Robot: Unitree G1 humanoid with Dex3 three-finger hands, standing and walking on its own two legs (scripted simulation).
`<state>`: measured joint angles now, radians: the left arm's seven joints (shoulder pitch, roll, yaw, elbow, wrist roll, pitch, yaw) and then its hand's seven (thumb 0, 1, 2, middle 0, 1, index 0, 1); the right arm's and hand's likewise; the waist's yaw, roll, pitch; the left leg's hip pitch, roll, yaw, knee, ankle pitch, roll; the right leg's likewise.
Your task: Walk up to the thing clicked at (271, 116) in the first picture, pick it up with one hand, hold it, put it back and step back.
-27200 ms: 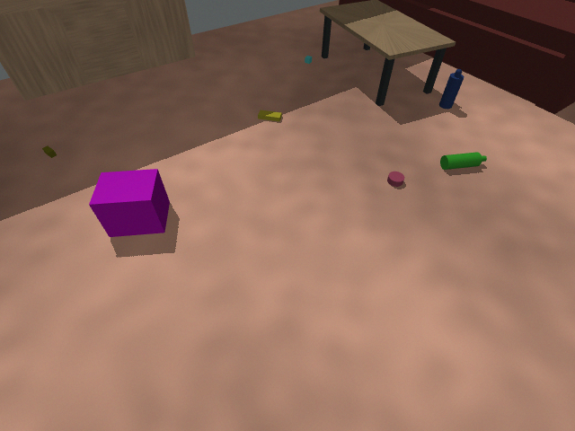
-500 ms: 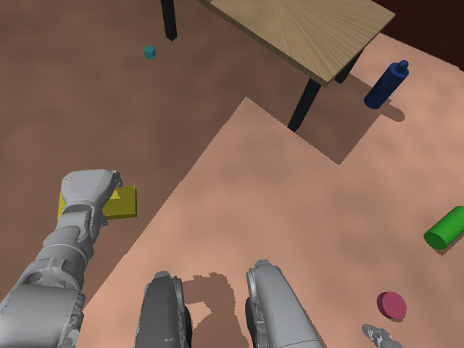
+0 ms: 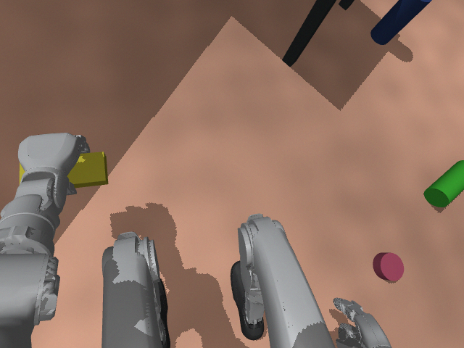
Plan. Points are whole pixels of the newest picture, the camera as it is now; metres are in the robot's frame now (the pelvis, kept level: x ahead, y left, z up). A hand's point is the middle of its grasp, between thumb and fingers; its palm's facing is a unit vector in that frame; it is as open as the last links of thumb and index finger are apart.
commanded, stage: crouch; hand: left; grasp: from above
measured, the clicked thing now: (66, 172) +0.45 +0.26 -0.20
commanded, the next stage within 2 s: lower in 0.88 s
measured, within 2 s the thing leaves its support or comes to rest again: neither
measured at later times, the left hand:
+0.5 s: hand (76, 171) +0.46 +0.25 -0.24, palm faces -0.46 -0.04 -0.89, open 8.8 cm
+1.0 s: hand (80, 172) +0.47 +0.26 -0.28, palm faces -0.46 -0.04 -0.89, open 8.8 cm
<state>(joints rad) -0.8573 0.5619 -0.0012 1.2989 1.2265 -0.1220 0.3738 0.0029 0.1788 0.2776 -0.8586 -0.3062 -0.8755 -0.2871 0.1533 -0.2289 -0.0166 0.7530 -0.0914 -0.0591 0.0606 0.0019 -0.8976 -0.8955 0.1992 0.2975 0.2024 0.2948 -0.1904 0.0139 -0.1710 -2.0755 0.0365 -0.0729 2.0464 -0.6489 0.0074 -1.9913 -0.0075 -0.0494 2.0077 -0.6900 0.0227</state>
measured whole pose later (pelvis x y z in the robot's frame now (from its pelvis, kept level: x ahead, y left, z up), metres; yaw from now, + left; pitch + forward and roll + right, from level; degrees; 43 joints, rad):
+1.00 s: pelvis -0.01 -0.01 -0.11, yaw -5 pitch +33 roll -8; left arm -1.01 0.76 0.07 1.50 1.26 -0.19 0.39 0.00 0.21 0.26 -0.82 -0.34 -0.84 -0.32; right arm 0.14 -0.26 0.09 0.75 -0.15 -0.06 0.12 0.00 -0.91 -0.90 0.20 0.30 0.20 0.30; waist -0.26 -0.03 -0.03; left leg -2.34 0.05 -0.16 2.42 -0.67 -0.01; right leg -2.24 0.03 -0.10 2.34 -0.69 0.02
